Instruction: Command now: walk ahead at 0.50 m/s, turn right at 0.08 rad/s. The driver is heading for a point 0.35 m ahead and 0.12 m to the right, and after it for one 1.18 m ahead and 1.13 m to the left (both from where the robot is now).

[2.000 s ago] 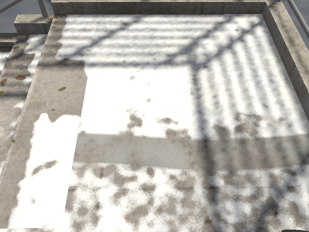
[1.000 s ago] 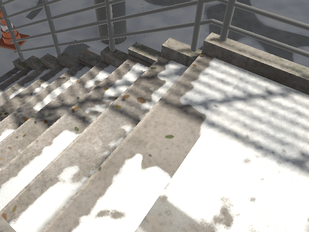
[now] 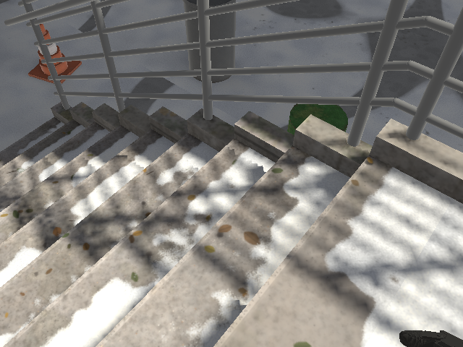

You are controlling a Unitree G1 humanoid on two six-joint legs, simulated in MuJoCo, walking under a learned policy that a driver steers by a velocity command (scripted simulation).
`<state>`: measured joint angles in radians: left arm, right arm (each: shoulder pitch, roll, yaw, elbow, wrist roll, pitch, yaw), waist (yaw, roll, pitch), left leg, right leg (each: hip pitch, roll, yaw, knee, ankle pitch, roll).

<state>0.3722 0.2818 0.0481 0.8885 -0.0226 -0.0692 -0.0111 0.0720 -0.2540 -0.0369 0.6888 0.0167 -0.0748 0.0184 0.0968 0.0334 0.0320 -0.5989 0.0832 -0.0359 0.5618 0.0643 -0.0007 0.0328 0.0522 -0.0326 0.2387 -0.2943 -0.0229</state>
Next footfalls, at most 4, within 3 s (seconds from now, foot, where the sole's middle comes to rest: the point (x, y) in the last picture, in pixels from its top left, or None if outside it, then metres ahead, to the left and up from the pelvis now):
0.06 left None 0.23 0.13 -0.78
0.62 right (310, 337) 0.51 -0.14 -0.78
1.26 left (206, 290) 0.70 0.18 -0.95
1.64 right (249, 216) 1.02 0.06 -0.95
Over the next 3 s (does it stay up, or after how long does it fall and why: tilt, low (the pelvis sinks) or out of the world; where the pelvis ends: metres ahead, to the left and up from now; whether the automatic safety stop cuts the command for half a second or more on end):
stays up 1.26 0.64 -0.54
